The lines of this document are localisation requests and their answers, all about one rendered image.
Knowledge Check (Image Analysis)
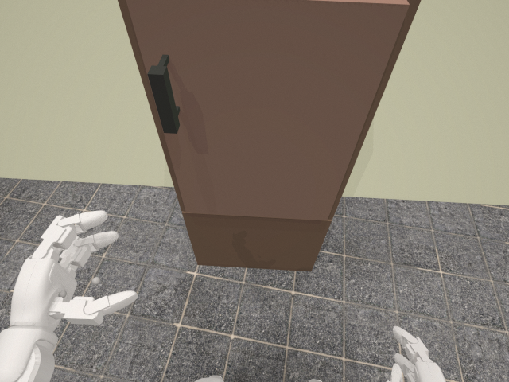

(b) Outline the robot left hand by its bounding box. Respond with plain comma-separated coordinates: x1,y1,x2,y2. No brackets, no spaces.
10,211,138,332

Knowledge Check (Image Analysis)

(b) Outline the robot right hand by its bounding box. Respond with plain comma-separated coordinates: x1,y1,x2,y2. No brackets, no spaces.
387,326,446,382

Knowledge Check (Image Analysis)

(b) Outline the robot left forearm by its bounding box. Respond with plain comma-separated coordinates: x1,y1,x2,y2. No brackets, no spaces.
0,325,58,382

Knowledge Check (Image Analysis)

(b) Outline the handle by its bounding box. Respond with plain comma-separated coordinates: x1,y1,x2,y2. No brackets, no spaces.
147,55,180,134

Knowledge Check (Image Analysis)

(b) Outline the cupboard door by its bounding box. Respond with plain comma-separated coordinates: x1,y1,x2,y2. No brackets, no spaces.
126,0,410,220

